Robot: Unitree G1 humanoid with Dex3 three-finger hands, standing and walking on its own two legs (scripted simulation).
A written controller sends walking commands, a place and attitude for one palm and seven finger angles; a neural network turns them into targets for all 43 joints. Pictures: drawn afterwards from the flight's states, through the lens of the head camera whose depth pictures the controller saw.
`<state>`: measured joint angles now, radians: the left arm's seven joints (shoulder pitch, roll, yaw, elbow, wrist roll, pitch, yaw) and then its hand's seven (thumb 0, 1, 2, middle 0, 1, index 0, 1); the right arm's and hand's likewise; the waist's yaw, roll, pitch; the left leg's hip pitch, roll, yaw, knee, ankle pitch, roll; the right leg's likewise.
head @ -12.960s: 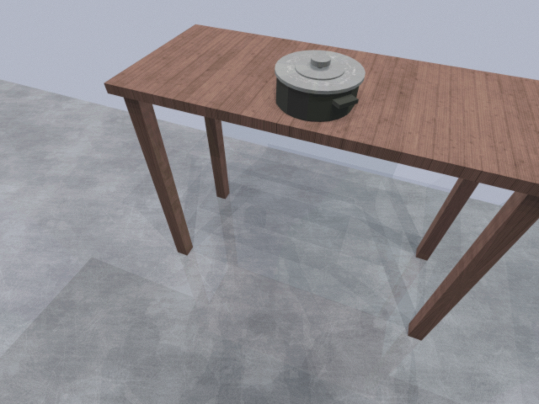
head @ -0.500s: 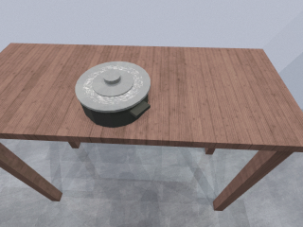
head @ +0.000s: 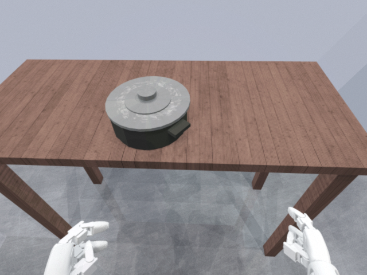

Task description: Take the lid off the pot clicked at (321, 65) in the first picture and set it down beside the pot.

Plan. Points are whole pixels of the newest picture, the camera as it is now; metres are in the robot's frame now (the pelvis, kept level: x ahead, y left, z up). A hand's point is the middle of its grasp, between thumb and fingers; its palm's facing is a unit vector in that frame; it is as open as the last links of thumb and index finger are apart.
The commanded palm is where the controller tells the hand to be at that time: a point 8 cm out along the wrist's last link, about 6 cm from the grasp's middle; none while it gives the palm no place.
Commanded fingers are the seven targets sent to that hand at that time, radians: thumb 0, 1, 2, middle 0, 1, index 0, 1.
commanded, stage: lift the closed hand beside the body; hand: left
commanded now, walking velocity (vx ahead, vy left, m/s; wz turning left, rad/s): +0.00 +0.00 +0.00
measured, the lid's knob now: (147, 92) +0.49 +0.12 +0.15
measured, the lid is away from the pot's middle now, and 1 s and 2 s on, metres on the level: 0.00 0.00 0.00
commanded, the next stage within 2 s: raise the hand higher, near the body in 0.26 s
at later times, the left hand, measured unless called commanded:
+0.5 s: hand (26, 236) +0.16 +0.27 +0.10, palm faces +0.34 -0.85 -0.41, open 3.1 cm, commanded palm +0.10 +0.30 +0.14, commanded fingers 0.00 0.90 0.90 -1.30 -1.50 -1.30 -1.50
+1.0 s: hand (9, 209) +0.18 +0.27 +0.17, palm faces +0.39 -0.83 -0.39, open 3.1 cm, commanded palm +0.12 +0.30 +0.20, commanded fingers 0.00 0.90 0.90 -1.30 -1.50 -1.30 -1.50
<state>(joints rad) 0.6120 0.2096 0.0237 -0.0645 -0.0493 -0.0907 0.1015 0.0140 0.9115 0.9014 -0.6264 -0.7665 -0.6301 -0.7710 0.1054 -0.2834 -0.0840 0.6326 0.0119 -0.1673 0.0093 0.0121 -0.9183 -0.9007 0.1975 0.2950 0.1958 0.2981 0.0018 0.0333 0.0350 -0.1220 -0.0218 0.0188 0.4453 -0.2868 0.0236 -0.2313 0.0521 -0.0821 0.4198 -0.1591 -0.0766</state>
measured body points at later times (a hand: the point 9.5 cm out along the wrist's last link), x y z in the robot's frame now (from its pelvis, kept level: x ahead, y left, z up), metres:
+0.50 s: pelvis +0.01 +0.04 +0.00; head +0.00 +0.02 +0.45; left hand +0.14 +0.31 +0.13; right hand +0.20 -0.16 -0.09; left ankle -0.03 +0.11 -0.74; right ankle +0.05 -0.06 -0.74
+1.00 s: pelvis +0.01 +0.04 +0.00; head -0.01 +0.03 +0.45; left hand +0.15 +0.31 +0.19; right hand +0.22 -0.17 -0.06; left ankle -0.03 +0.11 -0.74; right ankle +0.05 -0.06 -0.74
